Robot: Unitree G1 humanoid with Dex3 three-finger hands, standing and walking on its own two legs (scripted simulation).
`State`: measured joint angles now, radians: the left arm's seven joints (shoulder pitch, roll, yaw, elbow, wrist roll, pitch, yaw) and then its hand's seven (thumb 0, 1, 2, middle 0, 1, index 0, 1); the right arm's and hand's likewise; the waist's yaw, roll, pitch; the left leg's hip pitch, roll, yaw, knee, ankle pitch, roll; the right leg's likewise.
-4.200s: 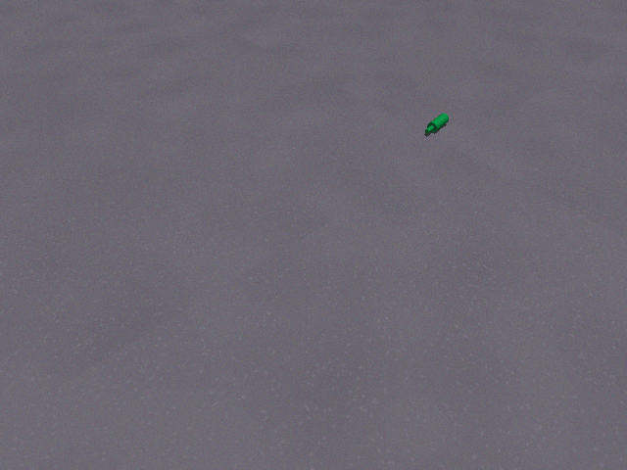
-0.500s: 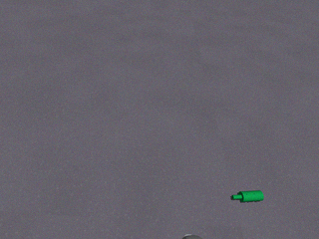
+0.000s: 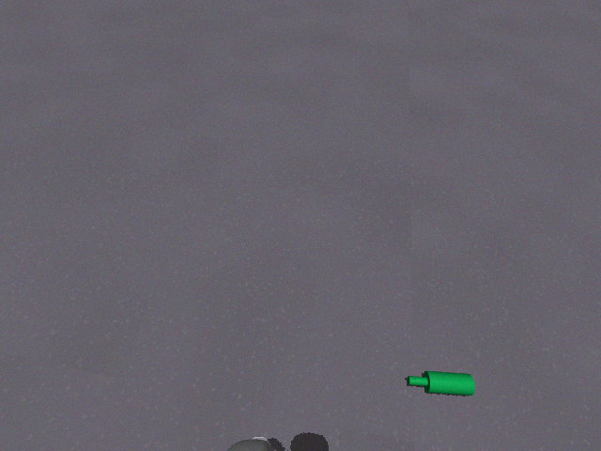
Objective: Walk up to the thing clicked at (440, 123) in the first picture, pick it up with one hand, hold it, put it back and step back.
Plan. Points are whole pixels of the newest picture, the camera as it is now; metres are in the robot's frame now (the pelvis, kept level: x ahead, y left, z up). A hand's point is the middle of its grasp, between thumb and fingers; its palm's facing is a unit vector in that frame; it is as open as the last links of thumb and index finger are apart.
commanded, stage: walk up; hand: left
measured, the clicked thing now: (439, 382) +0.46 -0.42 -0.72
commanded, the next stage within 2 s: none
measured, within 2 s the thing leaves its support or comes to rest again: neither
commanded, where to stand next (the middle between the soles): +0.09 -0.69 m, yaw +4 degrees
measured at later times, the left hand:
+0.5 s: hand out of the picture +0.10 +0.04 -0.15, palm faces -0.09 -0.91 -0.40, open 7.3 cm
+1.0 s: hand out of the picture +0.11 -0.15 -0.17, palm faces -0.11 -0.94 -0.31, open 7.3 cm
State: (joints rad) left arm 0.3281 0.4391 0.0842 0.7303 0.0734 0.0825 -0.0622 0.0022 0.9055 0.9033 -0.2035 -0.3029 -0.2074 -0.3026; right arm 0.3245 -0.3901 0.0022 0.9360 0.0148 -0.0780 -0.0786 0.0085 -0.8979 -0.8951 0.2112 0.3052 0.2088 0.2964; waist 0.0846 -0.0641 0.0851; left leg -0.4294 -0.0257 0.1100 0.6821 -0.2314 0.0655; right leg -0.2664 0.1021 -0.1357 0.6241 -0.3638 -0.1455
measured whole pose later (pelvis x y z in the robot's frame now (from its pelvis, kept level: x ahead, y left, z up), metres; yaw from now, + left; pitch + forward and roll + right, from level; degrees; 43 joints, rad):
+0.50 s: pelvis +0.00 -0.24 -0.03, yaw -3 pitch -2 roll +0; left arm 0.23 0.44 0.10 0.74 0.06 0.10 -0.09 0.00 0.91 0.90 -0.20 -0.30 -0.20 -0.30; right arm 0.30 -0.56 -0.09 0.96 -0.01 -0.01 -0.12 0.01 -0.90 -0.90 0.21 0.30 0.21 0.30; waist 0.02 -0.01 0.10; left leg -0.57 0.12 -0.07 1.17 -0.54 0.04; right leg -0.46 -0.02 0.05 0.90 -0.40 0.02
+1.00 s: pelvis -0.01 -0.43 -0.01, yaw -2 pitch -3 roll +0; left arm 0.21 0.51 0.11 0.73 0.05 0.12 -0.09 0.00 0.91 0.90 -0.20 -0.30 -0.21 -0.30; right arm 0.37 -0.46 -0.06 0.86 -0.02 -0.08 -0.09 0.01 -0.89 -0.89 0.21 0.31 0.21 0.30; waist 0.00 -0.16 0.12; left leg -0.41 0.14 0.02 0.77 -0.31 -0.01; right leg -0.57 -0.04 0.21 1.16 -0.37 0.01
